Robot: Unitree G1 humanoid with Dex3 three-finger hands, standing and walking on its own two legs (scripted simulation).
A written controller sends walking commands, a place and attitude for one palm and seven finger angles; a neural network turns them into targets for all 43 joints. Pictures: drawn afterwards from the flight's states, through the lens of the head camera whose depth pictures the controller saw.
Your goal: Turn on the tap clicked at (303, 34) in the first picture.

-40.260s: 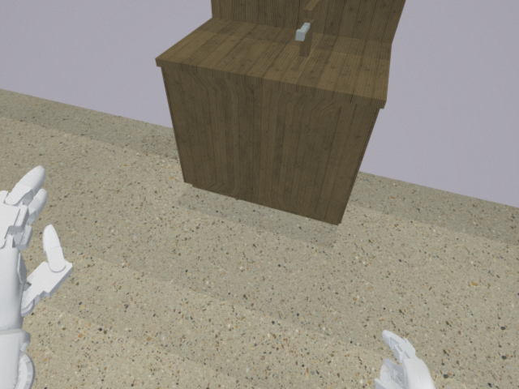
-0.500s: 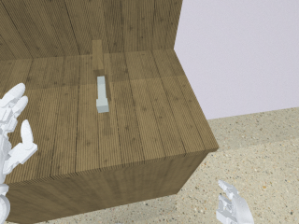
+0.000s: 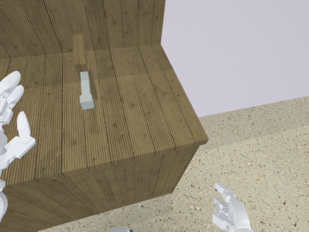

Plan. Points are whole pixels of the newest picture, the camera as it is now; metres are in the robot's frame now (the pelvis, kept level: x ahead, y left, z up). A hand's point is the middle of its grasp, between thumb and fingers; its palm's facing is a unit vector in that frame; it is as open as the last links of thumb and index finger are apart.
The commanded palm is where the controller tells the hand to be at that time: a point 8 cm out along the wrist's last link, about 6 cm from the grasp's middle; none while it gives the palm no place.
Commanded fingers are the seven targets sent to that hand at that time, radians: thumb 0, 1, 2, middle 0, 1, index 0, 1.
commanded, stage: shuffle to correct the standing spot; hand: left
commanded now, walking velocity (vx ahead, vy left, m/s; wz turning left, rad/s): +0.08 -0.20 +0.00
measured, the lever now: (87, 101) +0.39 +0.22 +0.10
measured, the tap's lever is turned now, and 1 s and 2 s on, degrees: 0 0 0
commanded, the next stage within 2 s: none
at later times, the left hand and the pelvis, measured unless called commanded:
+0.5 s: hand (63, 134) +0.25 +0.21 +0.16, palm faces +0.31 -0.88 -0.37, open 7.4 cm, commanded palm +0.19 +0.24 +0.18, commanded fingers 0.00 0.90 0.90 -0.20 -0.30 -0.20 -0.30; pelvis +0.03 -0.04 +0.00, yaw +1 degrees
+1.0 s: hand (58, 134) +0.25 +0.21 +0.16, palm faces +0.32 -0.88 -0.36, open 7.4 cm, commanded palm +0.19 +0.25 +0.18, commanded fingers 0.00 0.90 0.90 -0.20 -0.30 -0.20 -0.30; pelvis +0.04 -0.03 +0.00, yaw +1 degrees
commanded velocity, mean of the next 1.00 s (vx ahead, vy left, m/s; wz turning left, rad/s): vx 0.06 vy -0.19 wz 0.00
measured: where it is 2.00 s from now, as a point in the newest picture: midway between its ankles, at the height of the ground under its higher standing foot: outside the picture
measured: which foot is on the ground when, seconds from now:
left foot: down 0.00-1.00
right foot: down 0.00-1.00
